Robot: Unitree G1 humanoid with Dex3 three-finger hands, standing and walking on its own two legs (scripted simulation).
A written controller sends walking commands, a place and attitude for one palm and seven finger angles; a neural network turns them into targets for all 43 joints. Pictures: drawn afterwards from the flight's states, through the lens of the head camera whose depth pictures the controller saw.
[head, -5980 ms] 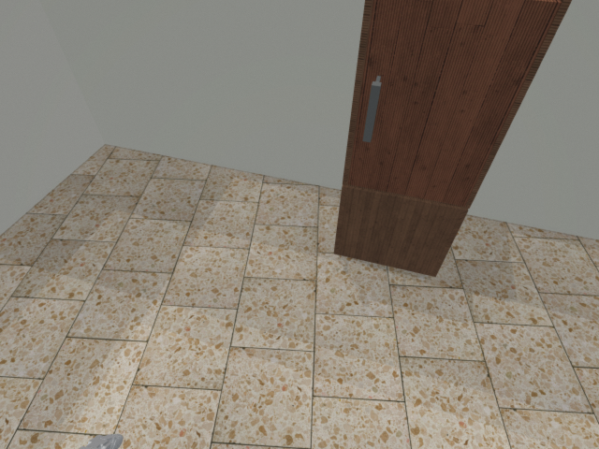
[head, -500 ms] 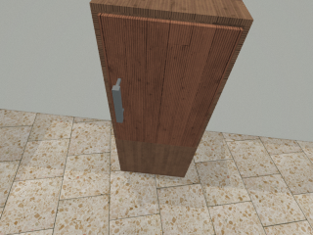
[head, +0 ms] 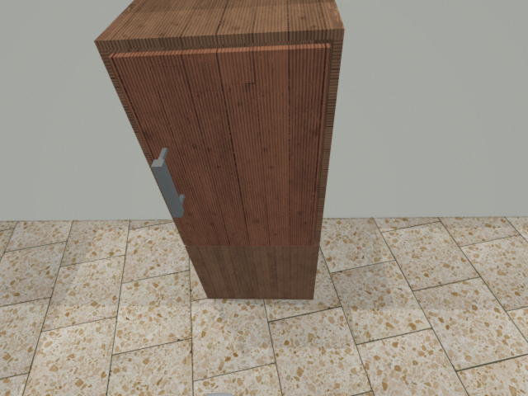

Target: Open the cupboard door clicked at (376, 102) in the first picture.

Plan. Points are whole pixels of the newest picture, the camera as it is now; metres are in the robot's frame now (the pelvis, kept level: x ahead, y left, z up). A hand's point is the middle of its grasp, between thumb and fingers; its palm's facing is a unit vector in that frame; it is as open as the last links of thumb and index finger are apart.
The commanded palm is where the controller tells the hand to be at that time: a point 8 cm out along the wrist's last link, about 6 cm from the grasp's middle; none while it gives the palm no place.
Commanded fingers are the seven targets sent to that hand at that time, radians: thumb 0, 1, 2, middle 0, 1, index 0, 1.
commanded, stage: come to a stop and stand still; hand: left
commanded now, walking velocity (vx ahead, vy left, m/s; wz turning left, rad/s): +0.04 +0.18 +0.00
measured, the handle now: (171, 183) +0.56 +0.27 -0.04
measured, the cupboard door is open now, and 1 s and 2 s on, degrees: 0 0 0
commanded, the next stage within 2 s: look again from close up in 0.72 s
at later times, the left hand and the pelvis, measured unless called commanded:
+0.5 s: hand out of the picture -0.01 +0.25 -0.18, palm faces +0.08 -0.98 -0.19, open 7.4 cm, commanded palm none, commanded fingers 0.00 0.90 0.90 -0.20 -0.30 -0.20 -0.30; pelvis -0.01 +0.06 +0.00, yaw +0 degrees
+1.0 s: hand out of the picture +0.00 +0.26 -0.17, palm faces +0.02 -0.97 -0.24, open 7.4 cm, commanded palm none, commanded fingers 0.00 0.90 0.90 -0.20 -0.30 -0.20 -0.30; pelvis -0.03 +0.07 +0.00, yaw +1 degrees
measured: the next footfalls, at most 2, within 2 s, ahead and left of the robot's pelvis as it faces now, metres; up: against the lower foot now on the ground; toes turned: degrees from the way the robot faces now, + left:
left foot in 0.30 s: +0.00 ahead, +0.16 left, +0.00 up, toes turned +4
right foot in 0.54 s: +0.01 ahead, -0.06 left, +0.00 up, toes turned -3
